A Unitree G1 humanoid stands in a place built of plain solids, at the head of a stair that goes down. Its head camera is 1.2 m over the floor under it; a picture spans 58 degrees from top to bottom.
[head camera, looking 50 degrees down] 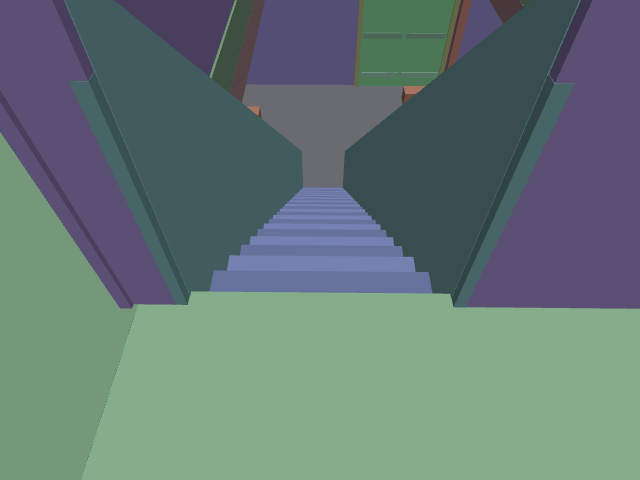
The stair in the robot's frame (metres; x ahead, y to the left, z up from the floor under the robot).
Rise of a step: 0.19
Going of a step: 0.22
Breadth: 0.93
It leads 1 degrees to the right of straight ahead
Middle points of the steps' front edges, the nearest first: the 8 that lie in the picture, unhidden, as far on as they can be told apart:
0.78 0.00 0.00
1.01 0.00 -0.19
1.23 -0.01 -0.38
1.46 -0.01 -0.57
1.68 -0.01 -0.77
1.90 -0.01 -0.96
2.13 -0.02 -1.15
2.35 -0.02 -1.34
